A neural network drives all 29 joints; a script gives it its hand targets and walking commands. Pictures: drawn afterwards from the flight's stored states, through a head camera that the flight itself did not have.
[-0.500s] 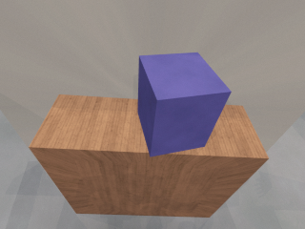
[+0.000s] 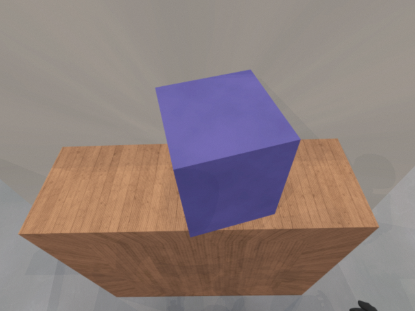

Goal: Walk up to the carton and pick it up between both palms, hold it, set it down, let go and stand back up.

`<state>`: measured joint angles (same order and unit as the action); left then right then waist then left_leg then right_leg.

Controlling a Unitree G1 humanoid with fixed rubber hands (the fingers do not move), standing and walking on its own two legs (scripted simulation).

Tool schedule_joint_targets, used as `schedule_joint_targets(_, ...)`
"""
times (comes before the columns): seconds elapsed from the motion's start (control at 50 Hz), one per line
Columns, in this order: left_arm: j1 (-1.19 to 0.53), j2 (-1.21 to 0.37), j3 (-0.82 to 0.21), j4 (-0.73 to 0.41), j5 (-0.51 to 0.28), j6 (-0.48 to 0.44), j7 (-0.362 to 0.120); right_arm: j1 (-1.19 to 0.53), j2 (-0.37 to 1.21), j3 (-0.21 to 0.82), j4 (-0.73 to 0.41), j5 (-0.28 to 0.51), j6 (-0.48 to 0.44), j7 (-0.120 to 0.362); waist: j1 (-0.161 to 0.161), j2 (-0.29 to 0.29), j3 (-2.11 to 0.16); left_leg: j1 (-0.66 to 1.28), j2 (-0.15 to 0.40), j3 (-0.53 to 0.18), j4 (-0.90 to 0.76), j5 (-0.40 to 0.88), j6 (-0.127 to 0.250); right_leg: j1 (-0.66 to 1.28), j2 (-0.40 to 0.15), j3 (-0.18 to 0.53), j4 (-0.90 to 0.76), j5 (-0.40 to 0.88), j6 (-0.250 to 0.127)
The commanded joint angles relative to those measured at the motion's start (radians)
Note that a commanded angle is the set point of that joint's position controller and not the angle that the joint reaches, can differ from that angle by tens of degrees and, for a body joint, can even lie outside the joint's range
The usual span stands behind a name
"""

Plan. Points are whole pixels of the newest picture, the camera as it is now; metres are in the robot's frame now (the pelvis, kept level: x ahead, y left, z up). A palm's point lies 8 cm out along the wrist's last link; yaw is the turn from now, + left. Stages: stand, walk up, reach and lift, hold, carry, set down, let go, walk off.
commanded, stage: walk up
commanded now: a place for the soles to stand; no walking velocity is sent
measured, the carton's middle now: (219, 155) +0.41 -0.03 +0.06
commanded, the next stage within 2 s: stand in 0.72 s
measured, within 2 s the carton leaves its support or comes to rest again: neither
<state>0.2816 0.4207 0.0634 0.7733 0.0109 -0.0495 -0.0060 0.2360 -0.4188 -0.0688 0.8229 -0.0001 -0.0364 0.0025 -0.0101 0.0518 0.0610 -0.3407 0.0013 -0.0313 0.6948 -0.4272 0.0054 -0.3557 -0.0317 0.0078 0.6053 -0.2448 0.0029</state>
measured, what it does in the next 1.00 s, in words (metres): stands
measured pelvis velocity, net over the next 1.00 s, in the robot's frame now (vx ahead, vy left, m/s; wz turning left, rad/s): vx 0.00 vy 0.00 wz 0.00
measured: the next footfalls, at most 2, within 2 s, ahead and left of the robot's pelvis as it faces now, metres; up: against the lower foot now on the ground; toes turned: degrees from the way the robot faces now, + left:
none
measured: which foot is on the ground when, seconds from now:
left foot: down 0.00-1.00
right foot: down 0.00-1.00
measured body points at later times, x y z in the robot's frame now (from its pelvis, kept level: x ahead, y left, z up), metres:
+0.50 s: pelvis +0.00 +0.01 +0.00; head +0.02 +0.01 +0.45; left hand +0.10 +0.33 -0.10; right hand +0.13 -0.32 -0.09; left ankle +0.01 +0.14 -0.73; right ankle +0.05 -0.13 -0.73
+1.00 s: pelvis +0.00 +0.00 +0.00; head +0.01 +0.00 +0.45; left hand +0.10 +0.33 -0.09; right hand +0.12 -0.33 -0.10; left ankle +0.01 +0.14 -0.73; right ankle +0.05 -0.13 -0.73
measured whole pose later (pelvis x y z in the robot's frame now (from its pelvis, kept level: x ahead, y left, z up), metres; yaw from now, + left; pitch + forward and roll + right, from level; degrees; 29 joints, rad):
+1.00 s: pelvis +0.00 +0.00 +0.00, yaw +0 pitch -1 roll +1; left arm 0.27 0.42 0.06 0.77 0.01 -0.03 -0.01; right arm 0.14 -0.41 -0.07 0.90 0.00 -0.04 0.01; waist -0.01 0.00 0.03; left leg -0.29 0.00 -0.03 0.59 -0.30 -0.01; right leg -0.35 -0.04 0.01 0.61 -0.25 0.01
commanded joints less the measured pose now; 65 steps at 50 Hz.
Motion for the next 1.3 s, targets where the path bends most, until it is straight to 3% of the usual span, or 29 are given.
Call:
schedule_joint_targets(0.0,-0.106,0.195,0.008,-0.027,-0.009,-0.002,0.008,0.064,-0.166,-0.006,0.017,-0.014,-0.014,-0.019,-0.023,-0.286,-0.171,0.15,0.013,0.02,-0.157,0.229,0.031,0.075,-0.148,0.135,-0.099,0.266,-0.109)
schedule_joint_targets(0.02,-0.09,0.192,0.011,-0.028,-0.013,0.003,0.005,0.056,-0.174,-0.012,0.011,-0.029,-0.016,-0.019,-0.012,-0.237,-0.166,0.168,0.011,0.012,-0.198,0.232,0.029,0.077,-0.145,0.114,-0.078,0.24,-0.109)
schedule_joint_targets(0.06,-0.094,0.156,0.005,-0.036,-0.012,0.007,0.006,-0.01,-0.199,-0.009,-0.004,-0.025,-0.019,-0.018,0.003,-0.138,-0.152,0.159,0.121,-0.145,-0.221,0.218,0.065,0.025,-0.092,0.093,-0.107,-0.008,-0.059)
schedule_joint_targets(0.08,-0.104,0.151,0.002,-0.036,-0.013,0.008,0.004,-0.031,-0.215,-0.016,-0.004,-0.026,-0.019,-0.015,0.017,-0.143,-0.107,0.1,0.131,-0.139,-0.211,0.175,0.075,0.03,-0.064,0.065,-0.125,-0.086,-0.053)
schedule_joint_targets(0.1,-0.106,0.149,0.013,-0.031,0.003,0.004,0.004,-0.044,-0.206,-0.011,0.005,-0.021,-0.012,-0.008,0.012,-0.093,-0.117,0.056,0.123,-0.132,-0.217,0.084,0.082,0.052,-0.065,0.091,-0.147,-0.177,-0.069)
schedule_joint_targets(0.12,-0.113,0.166,0.018,-0.034,0.005,-0.004,0.004,-0.053,-0.175,-0.003,0.008,-0.017,-0.009,-0.002,0.011,-0.121,-0.099,0.03,0.089,-0.1,-0.197,0.046,0.075,0.061,-0.089,0.121,-0.189,-0.193,-0.073)
schedule_joint_targets(0.14,-0.124,0.167,0.012,-0.021,0.009,-0.004,0.004,-0.039,-0.157,0.0,0.017,-0.02,-0.011,0.0,-0.007,-0.109,-0.079,0.053,0.067,-0.066,-0.194,0.077,0.064,0.036,-0.114,0.148,-0.19,-0.153,-0.08)
schedule_joint_targets(0.2,-0.092,0.164,0.01,-0.01,0.004,-0.007,0.003,-0.05,-0.165,0.009,0.032,-0.016,-0.016,0.004,0.009,-0.021,-0.136,0.076,0.081,-0.085,-0.222,0.106,0.058,0.058,-0.11,0.131,-0.146,-0.07,-0.072)
schedule_joint_targets(0.28,-0.093,0.16,0.008,0.016,0.001,0.002,0.005,-0.107,-0.183,0.011,0.035,-0.02,-0.021,0.003,0.03,0.042,-0.136,0.066,0.11,-0.112,-0.245,0.206,0.054,0.127,-0.059,0.068,-0.083,0.06,-0.056)
schedule_joint_targets(0.3,-0.095,0.155,0.012,-0.001,-0.001,0.001,0.007,-0.089,-0.188,0.011,0.032,-0.022,-0.021,0.004,0.023,0.002,-0.14,0.051,0.11,-0.099,-0.237,0.219,0.058,0.124,-0.058,0.071,-0.089,0.088,-0.059)
schedule_joint_targets(0.34,-0.079,0.164,0.009,0.012,0.0,-0.006,0.006,-0.101,-0.174,0.011,0.039,-0.014,-0.019,0.001,0.024,0.038,-0.168,0.098,0.108,-0.082,-0.216,0.261,0.053,0.116,-0.08,0.088,-0.104,0.114,-0.07)
schedule_joint_targets(0.4,-0.099,0.159,0.005,0.003,0.002,-0.008,0.006,-0.083,-0.175,0.01,0.043,-0.012,-0.014,-0.002,0.008,-0.036,-0.161,0.083,0.088,-0.073,-0.195,0.248,0.056,0.118,-0.088,0.094,-0.112,0.12,-0.083)
schedule_joint_targets(0.46,-0.103,0.146,0.008,0.008,-0.001,0.004,0.003,-0.119,-0.179,0.008,0.03,-0.012,-0.015,-0.003,0.01,-0.03,-0.149,0.11,0.093,-0.063,-0.185,0.29,0.045,0.09,-0.093,0.11,-0.124,0.159,-0.075)
schedule_joint_targets(0.5,-0.126,0.157,0.009,0.011,0.003,0.003,0.003,-0.107,-0.161,0.006,0.035,-0.013,-0.013,-0.003,-0.002,-0.088,-0.145,0.099,0.078,-0.063,-0.199,0.25,0.044,0.083,-0.105,0.124,-0.147,0.097,-0.085)
schedule_joint_targets(0.56,-0.096,0.149,0.004,-0.003,-0.005,0.006,0.001,-0.137,-0.173,0.011,0.032,-0.01,-0.015,-0.002,0.013,-0.024,-0.154,0.129,0.102,-0.097,-0.235,0.217,0.05,0.077,-0.087,0.105,-0.152,0.053,-0.069)
schedule_joint_targets(0.58,-0.128,0.154,0.007,0.001,0.001,0.006,-0.003,-0.136,-0.182,0.007,0.043,-0.012,-0.017,0.002,0.004,-0.08,-0.134,0.089,0.109,-0.115,-0.235,0.24,0.053,0.093,-0.079,0.094,-0.138,0.065,-0.061)
schedule_joint_targets(0.6,-0.119,0.139,0.005,-0.013,-0.002,0.008,-0.002,-0.135,-0.18,0.005,0.044,-0.015,-0.016,0.001,0.009,-0.044,-0.142,0.092,0.102,-0.094,-0.233,0.226,0.046,0.098,-0.082,0.104,-0.146,0.068,-0.066)
schedule_joint_targets(0.7,-0.095,0.15,0.01,0.008,0.005,0.01,-0.002,-0.138,-0.181,0.014,0.036,-0.01,-0.015,-0.001,0.021,-0.08,-0.142,0.048,0.1,-0.103,-0.241,0.163,0.052,0.138,-0.089,0.1,-0.16,0.026,-0.068)
schedule_joint_targets(0.72,-0.117,0.174,0.005,0.014,0.006,0.012,-0.003,-0.125,-0.18,0.011,0.043,-0.006,-0.013,-0.003,0.001,-0.104,-0.119,0.058,0.081,-0.107,-0.246,0.147,0.045,0.093,-0.089,0.105,-0.169,-0.012,-0.06)
schedule_joint_targets(0.74,-0.122,0.159,0.01,0.001,0.002,0.014,-0.006,-0.125,-0.182,0.008,0.046,-0.024,-0.015,-0.004,0.003,-0.058,-0.113,0.068,0.081,-0.081,-0.255,0.143,0.047,0.095,-0.087,0.116,-0.174,-0.045,-0.065)
schedule_joint_targets(0.78,-0.124,0.168,0.013,-0.007,0.012,0.013,-0.007,-0.134,-0.177,0.01,0.051,-0.013,-0.013,0.0,0.011,-0.08,-0.08,0.035,0.088,-0.085,-0.261,0.078,0.052,0.057,-0.088,0.125,-0.191,-0.104,-0.066)
schedule_joint_targets(0.8,-0.111,0.163,0.014,0.0,0.005,0.012,-0.005,-0.14,-0.175,0.012,0.06,-0.015,-0.013,0.001,0.015,-0.045,-0.113,0.06,0.085,-0.092,-0.252,0.074,0.051,0.057,-0.095,0.139,-0.181,-0.113,-0.072)
schedule_joint_targets(0.84,-0.14,0.151,0.009,-0.005,0.006,0.017,-0.009,-0.121,-0.182,0.005,0.06,-0.017,-0.013,0.001,0.004,-0.069,-0.08,0.061,0.079,-0.108,-0.275,0.021,0.046,0.001,-0.075,0.128,-0.198,-0.226,-0.061)
schedule_joint_targets(0.92,-0.123,0.158,0.017,0.0,0.007,0.013,-0.01,-0.111,-0.176,0.006,0.053,-0.016,-0.014,0.004,0.007,-0.087,-0.077,0.027,0.082,-0.104,-0.281,0.005,0.047,0.048,-0.08,0.134,-0.218,-0.236,-0.065)
schedule_joint_targets(1.14,-0.106,0.167,0.013,-0.003,0.001,0.01,-0.003,-0.112,-0.175,0.01,0.049,-0.015,-0.022,-0.004,0.01,-0.056,-0.162,0.101,0.105,-0.098,-0.221,0.337,0.037,0.14,-0.085,0.094,-0.122,0.146,-0.062)
schedule_joint_targets(1.16,-0.456,0.075,0.007,-0.249,0.015,0.205,0.037,-0.357,-0.042,-0.139,0.095,-0.14,-0.202,0.034,-0.023,0.044,-0.071,-0.215,0.048,0.092,-0.236,-0.159,-0.008,0.2,0.055,-0.126,0.026,-0.134,-0.03)
schedule_joint_targets(1.18,-0.366,0.02,0.026,-0.263,0.055,0.296,0.059,-0.25,-0.135,-0.154,0.124,-0.163,-0.212,0.058,-0.021,0.083,-0.002,-0.427,0.115,0.091,-0.313,-0.213,0.039,0.403,0.092,-0.149,0.146,-0.034,-0.019)
schedule_joint_targets(1.2,-0.348,-0.013,0.052,-0.272,0.08,0.329,0.06,-0.23,-0.157,-0.154,0.112,-0.156,-0.211,0.066,-0.033,0.067,0.038,-0.52,0.13,0.116,-0.319,-0.224,0.074,0.506,0.113,-0.144,0.181,0.02,-0.003)
schedule_joint_targets(1.28,-0.31,0.022,0.045,-0.412,0.06,0.388,0.046,-0.214,-0.167,-0.157,0.109,-0.125,-0.207,0.073,-0.051,-0.022,-0.055,-0.264,0.101,0.111,-0.247,-0.054,0.019,0.376,0.071,-0.116,0.076,0.064,-0.031)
